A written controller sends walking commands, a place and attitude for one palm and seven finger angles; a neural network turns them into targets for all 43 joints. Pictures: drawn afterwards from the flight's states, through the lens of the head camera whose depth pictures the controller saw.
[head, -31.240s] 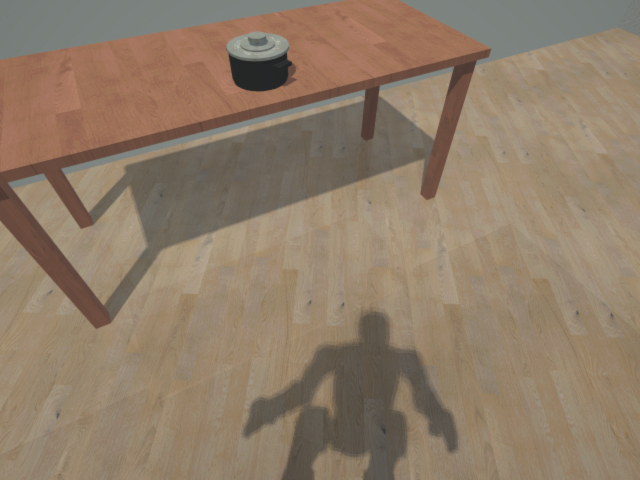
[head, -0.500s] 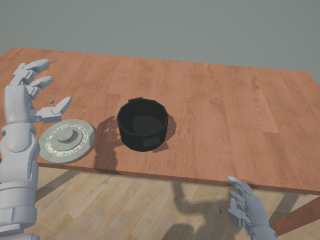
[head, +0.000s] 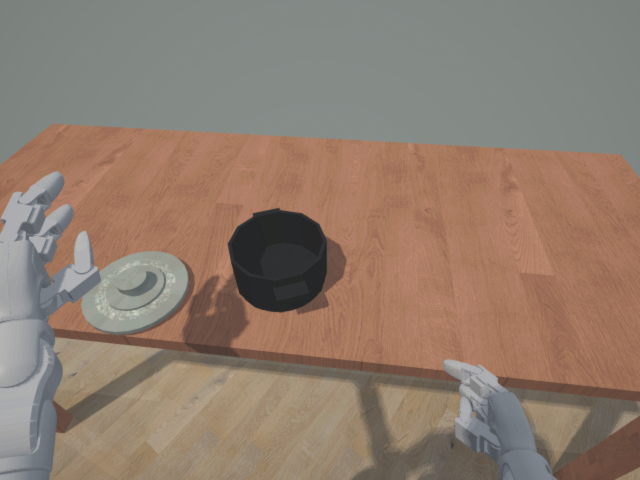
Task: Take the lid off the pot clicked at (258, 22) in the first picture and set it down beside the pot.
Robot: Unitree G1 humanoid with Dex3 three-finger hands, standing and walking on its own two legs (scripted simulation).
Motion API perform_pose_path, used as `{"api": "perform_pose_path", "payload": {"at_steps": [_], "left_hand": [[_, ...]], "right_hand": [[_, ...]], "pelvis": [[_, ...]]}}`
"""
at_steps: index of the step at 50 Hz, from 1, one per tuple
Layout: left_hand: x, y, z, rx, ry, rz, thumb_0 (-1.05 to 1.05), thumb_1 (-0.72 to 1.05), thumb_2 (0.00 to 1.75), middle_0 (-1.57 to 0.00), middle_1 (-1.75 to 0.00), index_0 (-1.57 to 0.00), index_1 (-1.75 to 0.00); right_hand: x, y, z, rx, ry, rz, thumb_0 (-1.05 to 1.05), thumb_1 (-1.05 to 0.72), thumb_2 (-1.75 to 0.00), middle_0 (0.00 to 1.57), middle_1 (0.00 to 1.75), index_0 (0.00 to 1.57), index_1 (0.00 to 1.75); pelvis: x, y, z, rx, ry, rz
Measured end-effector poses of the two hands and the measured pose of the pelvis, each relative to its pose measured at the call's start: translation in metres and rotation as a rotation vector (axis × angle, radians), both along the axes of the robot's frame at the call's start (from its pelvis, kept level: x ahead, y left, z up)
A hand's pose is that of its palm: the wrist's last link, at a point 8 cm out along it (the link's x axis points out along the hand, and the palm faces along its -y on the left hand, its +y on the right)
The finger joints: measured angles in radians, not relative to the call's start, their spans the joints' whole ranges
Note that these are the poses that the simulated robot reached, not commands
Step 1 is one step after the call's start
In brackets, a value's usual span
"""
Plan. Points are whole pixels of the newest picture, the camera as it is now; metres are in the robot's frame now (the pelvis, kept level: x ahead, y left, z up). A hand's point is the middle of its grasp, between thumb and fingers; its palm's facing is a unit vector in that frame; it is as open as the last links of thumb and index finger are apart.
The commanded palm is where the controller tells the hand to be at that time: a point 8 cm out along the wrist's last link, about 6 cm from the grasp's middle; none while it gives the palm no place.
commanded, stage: draw the hand back to the body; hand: left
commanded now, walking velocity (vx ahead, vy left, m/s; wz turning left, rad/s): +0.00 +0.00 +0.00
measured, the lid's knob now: (132, 280) +0.43 +0.36 -0.04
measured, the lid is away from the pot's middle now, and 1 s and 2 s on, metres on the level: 0.26 0.26 0.26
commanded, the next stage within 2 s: step back with the hand held close in 0.84 s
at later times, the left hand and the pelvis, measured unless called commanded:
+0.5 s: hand (53, 336) +0.20 +0.27 +0.16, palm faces +0.38 -0.88 -0.29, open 7.4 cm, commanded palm +0.15 +0.31 +0.18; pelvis -0.01 +0.02 +0.00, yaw +0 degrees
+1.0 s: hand (20, 363) +0.18 +0.28 +0.16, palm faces +0.37 -0.86 -0.36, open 7.4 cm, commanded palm +0.12 +0.32 +0.18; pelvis -0.01 +0.04 +0.00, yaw -1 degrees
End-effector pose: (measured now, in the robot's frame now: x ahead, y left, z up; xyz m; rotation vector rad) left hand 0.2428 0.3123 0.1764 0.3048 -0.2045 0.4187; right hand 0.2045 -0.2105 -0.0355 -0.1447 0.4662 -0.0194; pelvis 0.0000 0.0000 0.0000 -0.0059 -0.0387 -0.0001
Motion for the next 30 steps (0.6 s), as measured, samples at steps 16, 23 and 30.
{"api": "perform_pose_path", "payload": {"at_steps": [16, 23, 30], "left_hand": [[-0.053, -0.004, -0.002, 0.024, -0.004, -0.027, 0.01, 0.88, 0.9, -0.21, -0.3, -0.21, -0.3], [-0.073, -0.003, -0.003, 0.039, 0.007, -0.041, 0.01, 0.89, 0.9, -0.21, -0.3, -0.21, -0.3], [-0.091, -0.003, -0.004, 0.06, 0.026, -0.057, 0.01, 0.89, 0.9, -0.21, -0.3, -0.21, -0.3]], "right_hand": [[-0.006, 0.011, 0.002, -0.021, -0.004, -0.014, 0.01, -0.9, -0.9, 0.2, 0.3, 0.37, 0.41], [-0.008, 0.016, 0.003, -0.037, 0.0, -0.024, 0.01, -0.9, -0.9, 0.2, 0.3, 0.33, 0.38], [-0.01, 0.022, 0.004, -0.052, 0.004, -0.034, 0.01, -0.9, -0.9, 0.2, 0.3, 0.29, 0.37]], "pelvis": [[-0.008, 0.01, 0.002, -0.005, -0.026, -0.002], [-0.008, 0.019, 0.003, -0.008, -0.029, -0.003], [-0.007, 0.027, 0.002, -0.011, -0.027, -0.006]]}}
